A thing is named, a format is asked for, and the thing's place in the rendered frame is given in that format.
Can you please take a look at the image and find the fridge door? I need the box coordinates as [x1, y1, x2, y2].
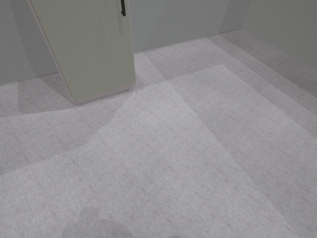
[31, 0, 136, 100]

